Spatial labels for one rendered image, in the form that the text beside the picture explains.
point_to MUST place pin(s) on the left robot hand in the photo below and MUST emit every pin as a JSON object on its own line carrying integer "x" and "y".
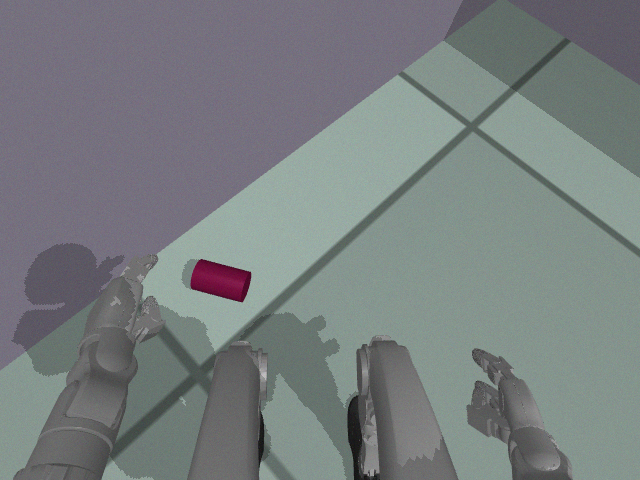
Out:
{"x": 118, "y": 304}

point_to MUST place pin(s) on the right robot arm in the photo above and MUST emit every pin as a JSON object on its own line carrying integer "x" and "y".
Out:
{"x": 535, "y": 455}

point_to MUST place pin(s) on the right robot hand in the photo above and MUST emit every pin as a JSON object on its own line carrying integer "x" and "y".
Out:
{"x": 507, "y": 409}

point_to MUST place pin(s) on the can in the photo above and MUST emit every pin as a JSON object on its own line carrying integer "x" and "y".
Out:
{"x": 220, "y": 280}

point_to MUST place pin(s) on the left robot arm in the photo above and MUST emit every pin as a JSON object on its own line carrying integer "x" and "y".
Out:
{"x": 81, "y": 430}

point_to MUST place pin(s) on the right robot foot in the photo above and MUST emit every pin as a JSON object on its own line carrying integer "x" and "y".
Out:
{"x": 355, "y": 440}

